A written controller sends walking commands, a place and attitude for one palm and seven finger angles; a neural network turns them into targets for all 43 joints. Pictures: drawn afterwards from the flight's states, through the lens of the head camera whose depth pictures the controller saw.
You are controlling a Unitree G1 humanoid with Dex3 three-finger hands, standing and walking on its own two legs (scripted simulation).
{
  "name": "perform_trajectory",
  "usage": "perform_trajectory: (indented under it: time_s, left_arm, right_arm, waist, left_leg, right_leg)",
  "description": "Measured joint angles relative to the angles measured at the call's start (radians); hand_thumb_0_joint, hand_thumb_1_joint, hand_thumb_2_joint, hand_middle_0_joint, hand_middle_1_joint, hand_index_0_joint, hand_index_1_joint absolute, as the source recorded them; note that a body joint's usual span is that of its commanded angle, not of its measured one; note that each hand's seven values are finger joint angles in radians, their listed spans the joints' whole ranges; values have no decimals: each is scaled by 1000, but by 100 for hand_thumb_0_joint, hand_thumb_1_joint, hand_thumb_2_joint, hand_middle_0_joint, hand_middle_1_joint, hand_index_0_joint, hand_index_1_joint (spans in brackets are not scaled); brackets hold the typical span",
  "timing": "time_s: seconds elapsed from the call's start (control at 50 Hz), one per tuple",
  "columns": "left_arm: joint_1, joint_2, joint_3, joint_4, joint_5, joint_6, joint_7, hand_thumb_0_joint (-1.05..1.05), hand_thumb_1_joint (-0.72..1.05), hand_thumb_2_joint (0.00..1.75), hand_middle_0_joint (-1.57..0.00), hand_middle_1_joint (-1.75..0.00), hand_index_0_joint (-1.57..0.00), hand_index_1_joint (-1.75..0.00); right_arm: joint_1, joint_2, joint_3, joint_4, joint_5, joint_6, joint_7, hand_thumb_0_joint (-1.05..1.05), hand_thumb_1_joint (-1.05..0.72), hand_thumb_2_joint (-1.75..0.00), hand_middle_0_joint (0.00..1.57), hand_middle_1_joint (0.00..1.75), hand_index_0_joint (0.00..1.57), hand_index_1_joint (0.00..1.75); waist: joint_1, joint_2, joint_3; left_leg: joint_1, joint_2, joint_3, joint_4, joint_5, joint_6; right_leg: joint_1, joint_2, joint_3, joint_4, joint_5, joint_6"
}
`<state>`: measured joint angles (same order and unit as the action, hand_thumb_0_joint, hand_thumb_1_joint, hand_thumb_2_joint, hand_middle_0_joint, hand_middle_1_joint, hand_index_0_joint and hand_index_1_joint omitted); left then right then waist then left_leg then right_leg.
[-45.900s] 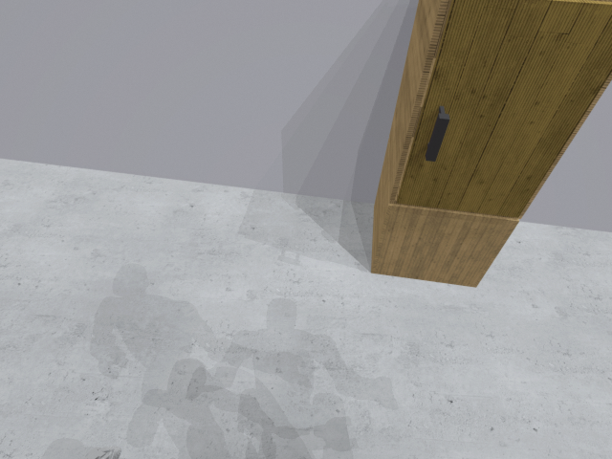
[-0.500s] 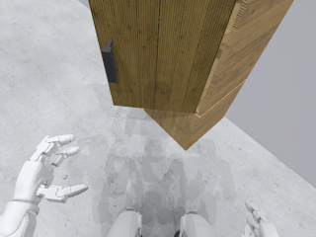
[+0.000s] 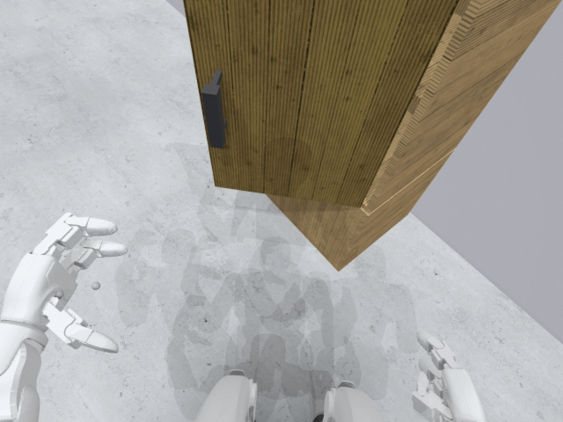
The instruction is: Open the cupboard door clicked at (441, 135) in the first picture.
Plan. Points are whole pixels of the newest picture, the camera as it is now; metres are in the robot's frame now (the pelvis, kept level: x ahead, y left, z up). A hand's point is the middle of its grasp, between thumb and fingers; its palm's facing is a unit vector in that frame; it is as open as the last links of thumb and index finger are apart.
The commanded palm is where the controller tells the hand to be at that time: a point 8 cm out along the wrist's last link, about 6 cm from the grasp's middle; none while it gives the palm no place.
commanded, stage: raise the hand with hooked fingers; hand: left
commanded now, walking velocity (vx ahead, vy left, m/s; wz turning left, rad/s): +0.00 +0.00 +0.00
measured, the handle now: (217, 110) +0.61 +0.18 +0.03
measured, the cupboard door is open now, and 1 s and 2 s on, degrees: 43 43 43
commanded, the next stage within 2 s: move the hooked fingers beside the handle in 0.64 s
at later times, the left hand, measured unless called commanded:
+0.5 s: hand (109, 271) +0.28 +0.25 +0.04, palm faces -0.04 -1.00 -0.06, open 14.0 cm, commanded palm +0.27 +0.30 +0.05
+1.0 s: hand (117, 248) +0.32 +0.25 +0.04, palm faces -0.05 -1.00 -0.03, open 14.0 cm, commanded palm +0.31 +0.30 +0.05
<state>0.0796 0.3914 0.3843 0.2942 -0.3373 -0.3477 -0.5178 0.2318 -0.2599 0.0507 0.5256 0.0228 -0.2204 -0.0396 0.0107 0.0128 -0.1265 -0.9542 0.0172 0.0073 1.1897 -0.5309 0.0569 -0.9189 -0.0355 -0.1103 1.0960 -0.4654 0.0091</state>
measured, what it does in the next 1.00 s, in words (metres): stands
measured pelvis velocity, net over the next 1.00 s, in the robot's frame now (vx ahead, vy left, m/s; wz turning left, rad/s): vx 0.00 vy -0.02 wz -0.01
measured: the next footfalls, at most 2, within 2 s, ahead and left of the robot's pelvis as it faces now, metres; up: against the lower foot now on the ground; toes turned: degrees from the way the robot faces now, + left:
none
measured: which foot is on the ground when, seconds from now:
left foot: down 0.00-1.00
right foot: down 0.00-1.00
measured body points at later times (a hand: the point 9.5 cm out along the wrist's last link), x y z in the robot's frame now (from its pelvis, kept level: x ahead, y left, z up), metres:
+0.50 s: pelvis +0.00 -0.02 +0.00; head +0.09 +0.00 +0.44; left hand +0.28 +0.31 +0.05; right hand +0.15 -0.27 -0.08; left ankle +0.02 +0.08 -0.65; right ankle +0.04 -0.14 -0.65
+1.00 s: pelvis +0.00 -0.02 -0.01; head +0.09 +0.01 +0.43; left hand +0.31 +0.31 +0.04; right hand +0.16 -0.27 -0.09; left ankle +0.02 +0.08 -0.65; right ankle +0.04 -0.14 -0.65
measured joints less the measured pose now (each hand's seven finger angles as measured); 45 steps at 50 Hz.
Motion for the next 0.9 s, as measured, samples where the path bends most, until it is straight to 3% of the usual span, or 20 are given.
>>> perform_trajectory:
  time_s: [0.24,0.4,0.78,0.9]
  left_arm:
    - [-73,48,64,101,-36,3,-64,-2,-50,30,-29,-120,-29,-120]
    - [-54,31,56,99,-29,-9,-53,-2,-50,30,-30,-120,-30,-120]
    - [-71,26,57,124,-36,-15,-68,-2,-50,30,-30,-120,-30,-120]
    - [-148,34,55,174,-21,-17,-62,-2,-50,30,-30,-120,-30,-120]
  right_arm:
    - [40,-30,-19,21,7,12,-5,1,-90,-90,21,30,20,30]
    - [52,-37,-29,10,9,14,-2,1,-90,-90,21,30,20,30]
    - [25,-19,-10,2,10,18,-9,1,-90,-90,21,30,20,30]
    - [19,-27,-9,15,10,16,-19,1,-90,-90,21,30,20,30]
  waist:
    - [-23,0,0]
    - [-36,-2,-1]
    - [-22,0,-8]
    - [-18,-2,-7]
  left_leg:
    - [-6,13,3,-9,3,-11]
    - [-1,18,6,-16,5,-17]
    - [-10,22,-3,2,-5,-25]
    - [-29,18,-9,18,-8,-24]
  right_leg:
    - [-14,14,4,-2,2,-13]
    - [-17,18,8,-1,2,-19]
    - [-24,22,1,18,-11,-27]
    - [-39,19,-5,31,-14,-26]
